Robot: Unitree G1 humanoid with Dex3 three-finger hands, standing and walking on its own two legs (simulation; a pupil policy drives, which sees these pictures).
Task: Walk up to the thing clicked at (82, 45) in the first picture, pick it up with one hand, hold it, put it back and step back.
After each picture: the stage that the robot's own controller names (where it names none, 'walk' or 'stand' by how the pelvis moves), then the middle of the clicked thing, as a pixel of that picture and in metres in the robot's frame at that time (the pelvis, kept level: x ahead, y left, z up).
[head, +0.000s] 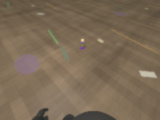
stand; (82, 44) +1.56 +0.20 -0.65
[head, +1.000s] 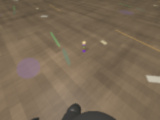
walk; (84, 47) +1.45 +0.25 -0.65
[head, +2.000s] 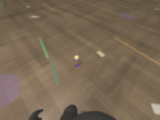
walk; (76, 61) +0.97 +0.27 -0.64
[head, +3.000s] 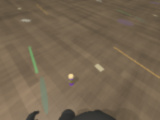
walk; (71, 80) +0.61 +0.22 -0.63
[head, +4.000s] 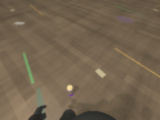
stand; (70, 91) +0.42 +0.21 -0.63
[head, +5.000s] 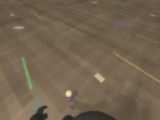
stand; (69, 96) +0.38 +0.22 -0.65
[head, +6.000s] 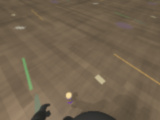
stand; (69, 98) +0.37 +0.21 -0.65
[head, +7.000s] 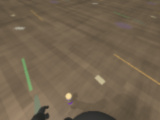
stand; (69, 99) +0.36 +0.21 -0.66
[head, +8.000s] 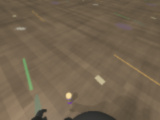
stand; (69, 98) +0.37 +0.21 -0.66
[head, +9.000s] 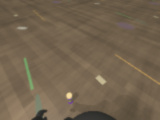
stand; (69, 98) +0.37 +0.21 -0.66
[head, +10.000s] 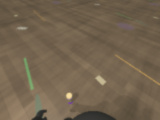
stand; (69, 98) +0.37 +0.21 -0.66
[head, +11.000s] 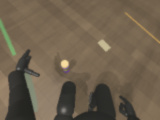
go down; (65, 67) +0.44 +0.19 -0.40
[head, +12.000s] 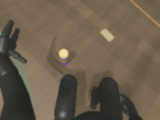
go down; (64, 58) +0.48 +0.19 -0.28
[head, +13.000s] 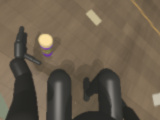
close in; (47, 47) +0.47 +0.23 -0.19
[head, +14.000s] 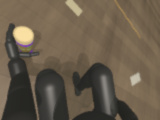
close; (25, 44) +0.47 +0.25 -0.17
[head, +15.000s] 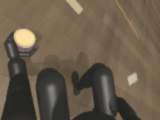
lift; (25, 45) +0.45 +0.25 -0.17
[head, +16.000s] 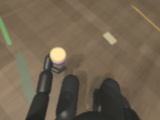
lift; (59, 62) +0.37 +0.21 -0.04
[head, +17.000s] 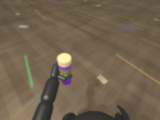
hold; (65, 71) +0.32 +0.16 +0.09
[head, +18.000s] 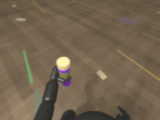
hold; (65, 73) +0.32 +0.17 +0.03
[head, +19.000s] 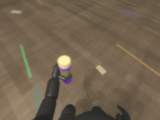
crouch; (65, 71) +0.34 +0.16 +0.01
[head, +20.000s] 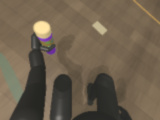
lower; (47, 41) +0.51 +0.22 -0.05
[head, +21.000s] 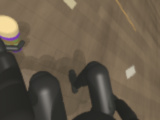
lower; (11, 38) +0.49 +0.26 -0.18
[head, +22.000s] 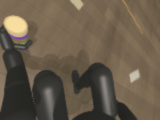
lower; (20, 37) +0.48 +0.26 -0.18
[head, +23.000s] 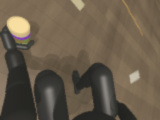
lower; (22, 37) +0.48 +0.26 -0.18
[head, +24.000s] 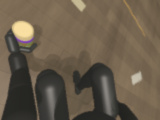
lower; (25, 40) +0.47 +0.25 -0.18
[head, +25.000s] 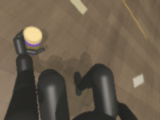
draw back; (33, 44) +0.46 +0.22 -0.18
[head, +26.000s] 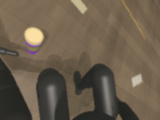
stand; (33, 43) +0.46 +0.23 -0.18
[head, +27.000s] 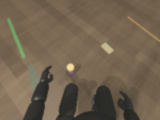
walk; (71, 70) +0.45 +0.16 -0.42
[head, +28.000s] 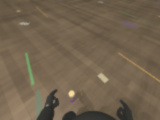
stand; (72, 96) +0.38 +0.16 -0.60
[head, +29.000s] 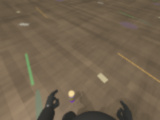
stand; (71, 96) +0.39 +0.16 -0.60
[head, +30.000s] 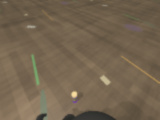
stand; (74, 97) +0.39 +0.15 -0.65
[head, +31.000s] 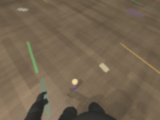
walk; (74, 84) +0.45 +0.12 -0.63
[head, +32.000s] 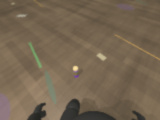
walk; (75, 72) +0.65 +0.21 -0.62
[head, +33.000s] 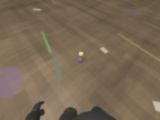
stand; (80, 58) +0.99 +0.16 -0.63
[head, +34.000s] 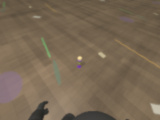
stand; (79, 62) +1.00 +0.17 -0.65
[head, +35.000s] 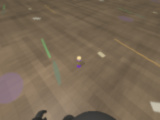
stand; (79, 62) +1.02 +0.18 -0.66
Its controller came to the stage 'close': yes
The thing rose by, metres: 0.69
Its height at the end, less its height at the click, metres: +0.00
